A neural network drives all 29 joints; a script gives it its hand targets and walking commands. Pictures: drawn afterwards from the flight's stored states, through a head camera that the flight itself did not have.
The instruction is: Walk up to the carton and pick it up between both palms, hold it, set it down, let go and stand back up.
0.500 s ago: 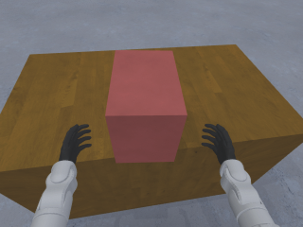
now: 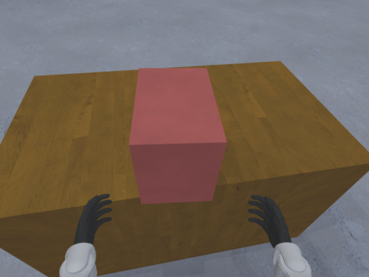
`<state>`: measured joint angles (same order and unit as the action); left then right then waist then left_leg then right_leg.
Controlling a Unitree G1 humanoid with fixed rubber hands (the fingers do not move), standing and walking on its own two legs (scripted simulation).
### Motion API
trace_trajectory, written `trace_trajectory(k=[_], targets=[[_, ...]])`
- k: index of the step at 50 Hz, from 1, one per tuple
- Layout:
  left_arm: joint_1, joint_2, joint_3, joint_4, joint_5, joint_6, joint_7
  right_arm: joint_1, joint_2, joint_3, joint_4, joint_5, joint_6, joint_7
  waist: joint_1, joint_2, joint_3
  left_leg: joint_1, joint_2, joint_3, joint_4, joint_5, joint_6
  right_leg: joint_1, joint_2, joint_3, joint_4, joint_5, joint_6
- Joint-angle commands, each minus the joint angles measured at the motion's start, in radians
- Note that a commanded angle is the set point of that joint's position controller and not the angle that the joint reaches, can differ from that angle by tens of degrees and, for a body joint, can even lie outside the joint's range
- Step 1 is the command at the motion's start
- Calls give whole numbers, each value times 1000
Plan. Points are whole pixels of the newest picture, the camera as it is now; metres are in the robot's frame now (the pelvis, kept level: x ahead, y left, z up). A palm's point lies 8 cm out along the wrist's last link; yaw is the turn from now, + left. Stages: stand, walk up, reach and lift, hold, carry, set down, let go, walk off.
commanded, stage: set down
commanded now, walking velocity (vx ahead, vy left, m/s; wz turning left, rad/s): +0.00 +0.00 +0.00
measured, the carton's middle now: (175, 133) +0.50 +0.05 +0.02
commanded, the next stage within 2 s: let go in 1.02 s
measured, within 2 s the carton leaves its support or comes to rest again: neither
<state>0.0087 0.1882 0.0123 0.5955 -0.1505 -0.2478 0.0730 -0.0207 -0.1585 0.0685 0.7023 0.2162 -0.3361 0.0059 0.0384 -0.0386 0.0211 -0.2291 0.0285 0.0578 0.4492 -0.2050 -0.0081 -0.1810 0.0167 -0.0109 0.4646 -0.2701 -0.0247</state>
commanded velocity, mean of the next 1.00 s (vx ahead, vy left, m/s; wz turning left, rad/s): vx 0.00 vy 0.00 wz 0.00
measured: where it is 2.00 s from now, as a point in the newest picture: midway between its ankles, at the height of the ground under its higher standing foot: outside the picture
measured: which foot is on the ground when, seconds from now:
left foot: down 0.00-1.00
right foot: down 0.00-1.00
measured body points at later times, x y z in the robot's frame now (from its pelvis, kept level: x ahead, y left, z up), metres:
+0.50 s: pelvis +0.02 +0.00 +0.00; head +0.01 +0.01 +0.45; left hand +0.21 +0.23 -0.06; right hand +0.22 -0.20 -0.05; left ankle +0.02 +0.12 -0.74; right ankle -0.01 -0.10 -0.74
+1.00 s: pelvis +0.02 +0.00 +0.01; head +0.02 +0.01 +0.46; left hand +0.18 +0.24 -0.09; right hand +0.19 -0.21 -0.08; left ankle +0.02 +0.12 -0.74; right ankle -0.01 -0.10 -0.74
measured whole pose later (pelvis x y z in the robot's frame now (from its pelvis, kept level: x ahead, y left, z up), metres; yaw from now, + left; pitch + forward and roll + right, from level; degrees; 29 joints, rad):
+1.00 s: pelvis +0.02 +0.00 +0.01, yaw +0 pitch -4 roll +0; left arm 0.22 0.21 0.03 0.52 0.00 0.08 -0.01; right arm 0.19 -0.15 0.02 0.72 0.02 -0.21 -0.01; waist 0.02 -0.03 0.07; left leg -0.09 0.02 0.05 0.36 -0.20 -0.01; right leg -0.03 0.02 -0.02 0.35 -0.25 -0.02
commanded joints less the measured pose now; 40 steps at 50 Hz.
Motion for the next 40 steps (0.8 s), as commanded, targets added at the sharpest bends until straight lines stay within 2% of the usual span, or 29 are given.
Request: trace_trajectory(k=[1, 5, 18, 40], targets=[[-196, 117, 27, -196, -2, -10, 6, -194, -118, -43, -179, -8, -30, 2, 3, 47, -233, 219, -17, -14, -53, 206, -12, -57, -12, 42, -124, 131, -2], [-139, 117, 40, -188, 20, 34, -7, -134, -114, -36, -162, -19, -10, 0, 8, 44, -211, 247, -23, -10, -60, 244, -13, -39, -12, 42, -138, 177, 4], [-34, 123, 44, -228, 64, 144, -37, -1, -92, -59, -200, -99, 57, -7, 1, 46, -116, 283, -28, 0, -92, 250, -10, -56, -15, 29, -193, 167, 12], [125, 131, 51, -229, 134, 255, -73, 135, -96, -78, -133, -172, 76, -15, -13, 56, -67, 349, -31, -5, -83, 349, -24, -46, -9, -2, -221, 246, 21]])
